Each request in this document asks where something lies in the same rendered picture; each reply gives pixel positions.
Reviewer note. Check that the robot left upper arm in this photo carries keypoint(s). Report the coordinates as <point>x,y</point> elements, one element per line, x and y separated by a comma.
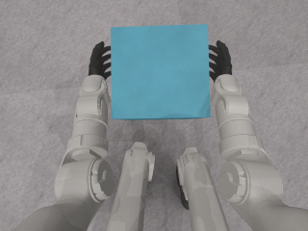
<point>81,187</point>

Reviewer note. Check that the robot left forearm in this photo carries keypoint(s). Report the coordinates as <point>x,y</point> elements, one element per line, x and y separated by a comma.
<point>90,122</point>

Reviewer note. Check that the robot left hand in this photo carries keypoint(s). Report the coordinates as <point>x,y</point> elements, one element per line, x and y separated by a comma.
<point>97,66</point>

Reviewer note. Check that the robot right upper arm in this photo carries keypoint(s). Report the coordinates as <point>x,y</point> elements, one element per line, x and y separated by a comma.
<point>255,189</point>

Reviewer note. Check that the left robot thigh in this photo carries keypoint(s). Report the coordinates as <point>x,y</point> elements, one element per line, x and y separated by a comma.
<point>128,209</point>

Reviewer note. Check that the robot right hand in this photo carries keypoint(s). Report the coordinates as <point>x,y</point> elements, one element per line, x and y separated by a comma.
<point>222,60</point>

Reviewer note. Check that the robot right foot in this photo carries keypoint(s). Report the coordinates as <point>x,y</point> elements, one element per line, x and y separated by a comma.
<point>185,202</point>

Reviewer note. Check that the robot right forearm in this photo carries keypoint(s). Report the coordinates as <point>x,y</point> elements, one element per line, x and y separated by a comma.
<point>238,139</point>

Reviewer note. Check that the carton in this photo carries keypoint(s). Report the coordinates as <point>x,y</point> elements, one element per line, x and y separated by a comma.
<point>160,72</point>

